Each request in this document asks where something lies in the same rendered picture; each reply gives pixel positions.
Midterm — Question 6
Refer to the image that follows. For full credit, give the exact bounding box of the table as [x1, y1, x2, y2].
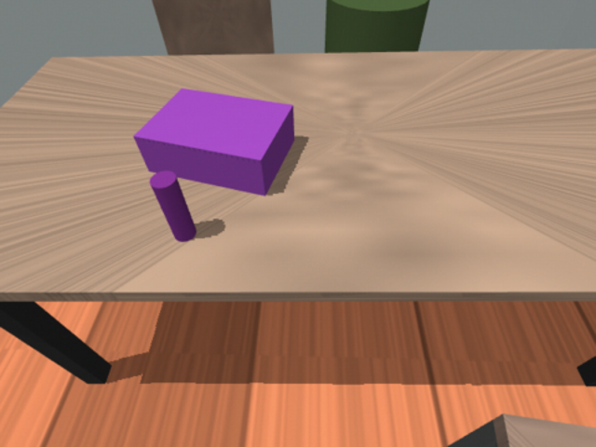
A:
[0, 48, 596, 386]

